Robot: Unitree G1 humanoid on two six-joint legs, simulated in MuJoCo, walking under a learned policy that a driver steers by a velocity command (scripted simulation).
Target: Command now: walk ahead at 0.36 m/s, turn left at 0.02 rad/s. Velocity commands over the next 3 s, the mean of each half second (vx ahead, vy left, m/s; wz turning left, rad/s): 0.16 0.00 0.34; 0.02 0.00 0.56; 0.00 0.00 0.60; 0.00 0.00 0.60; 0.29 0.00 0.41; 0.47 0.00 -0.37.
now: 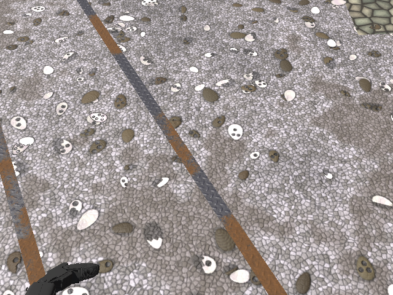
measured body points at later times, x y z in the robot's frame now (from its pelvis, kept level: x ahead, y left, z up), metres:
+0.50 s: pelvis +0.13 +0.00 +0.00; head +0.15 +0.03 +0.45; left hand +0.19 +0.31 -0.12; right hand +0.35 -0.24 -0.09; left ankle +0.13 +0.11 -0.74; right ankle +0.15 -0.13 -0.74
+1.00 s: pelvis +0.16 -0.01 +0.00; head +0.19 +0.00 +0.45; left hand +0.13 +0.32 -0.10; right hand +0.45 -0.17 -0.09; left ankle +0.13 +0.11 -0.73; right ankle +0.23 -0.11 -0.74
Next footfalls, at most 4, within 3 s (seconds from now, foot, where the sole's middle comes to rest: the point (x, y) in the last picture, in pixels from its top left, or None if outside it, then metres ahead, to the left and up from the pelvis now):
0.04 right None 0.19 -0.13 -0.77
0.50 left None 0.17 0.12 -0.77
0.96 right None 0.26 -0.08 -0.77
1.38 left None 0.08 0.12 -0.77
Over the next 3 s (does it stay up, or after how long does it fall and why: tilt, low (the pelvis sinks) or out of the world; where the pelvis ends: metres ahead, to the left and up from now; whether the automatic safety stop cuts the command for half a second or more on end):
stays up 0.19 0.41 0.00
